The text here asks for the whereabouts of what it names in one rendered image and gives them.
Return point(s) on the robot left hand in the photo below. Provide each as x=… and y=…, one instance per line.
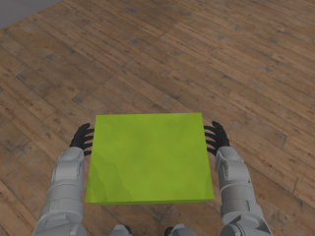
x=79, y=138

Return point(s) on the robot right hand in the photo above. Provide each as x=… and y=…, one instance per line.
x=220, y=137

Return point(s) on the robot foot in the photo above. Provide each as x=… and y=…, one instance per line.
x=168, y=230
x=129, y=230

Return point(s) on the robot left foot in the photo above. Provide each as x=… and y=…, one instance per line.
x=129, y=230

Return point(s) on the robot right forearm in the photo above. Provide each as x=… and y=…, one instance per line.
x=238, y=203

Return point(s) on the robot left forearm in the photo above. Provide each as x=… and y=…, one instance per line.
x=64, y=195

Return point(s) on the robot left upper arm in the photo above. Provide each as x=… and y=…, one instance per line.
x=67, y=229

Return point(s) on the robot right foot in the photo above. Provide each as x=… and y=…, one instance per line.
x=168, y=230

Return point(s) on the robot right upper arm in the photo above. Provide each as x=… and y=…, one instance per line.
x=236, y=229

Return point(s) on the carton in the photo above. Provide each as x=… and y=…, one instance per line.
x=148, y=159

